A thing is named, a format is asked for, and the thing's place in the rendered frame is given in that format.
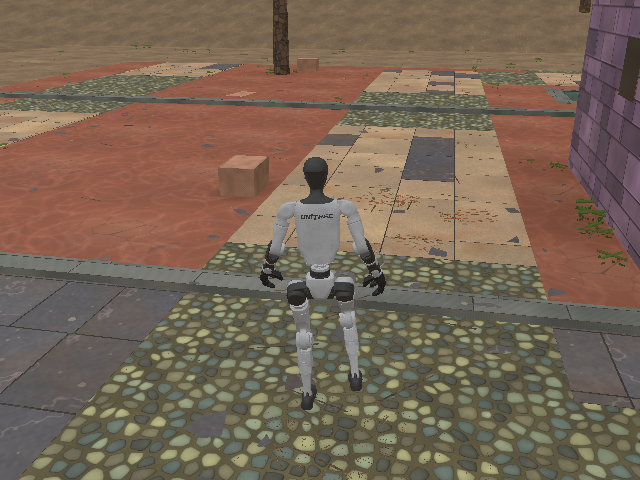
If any robot left upper arm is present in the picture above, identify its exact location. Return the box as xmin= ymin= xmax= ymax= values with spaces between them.
xmin=269 ymin=201 xmax=297 ymax=256

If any right robot forearm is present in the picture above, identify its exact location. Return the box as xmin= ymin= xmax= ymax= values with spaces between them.
xmin=360 ymin=238 xmax=382 ymax=278

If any robot torso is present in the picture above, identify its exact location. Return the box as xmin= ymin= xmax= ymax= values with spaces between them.
xmin=294 ymin=195 xmax=341 ymax=300

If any right robot foot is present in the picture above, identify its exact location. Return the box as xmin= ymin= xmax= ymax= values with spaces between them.
xmin=348 ymin=370 xmax=363 ymax=391

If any left robot forearm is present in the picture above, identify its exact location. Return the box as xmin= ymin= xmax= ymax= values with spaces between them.
xmin=262 ymin=240 xmax=279 ymax=274

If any right robot hand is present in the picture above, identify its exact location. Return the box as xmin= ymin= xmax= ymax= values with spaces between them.
xmin=363 ymin=272 xmax=386 ymax=296

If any left robot hand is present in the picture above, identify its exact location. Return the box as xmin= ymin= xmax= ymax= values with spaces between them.
xmin=260 ymin=270 xmax=283 ymax=288

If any robot right upper arm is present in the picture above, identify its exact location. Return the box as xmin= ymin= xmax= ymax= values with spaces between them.
xmin=337 ymin=200 xmax=369 ymax=255

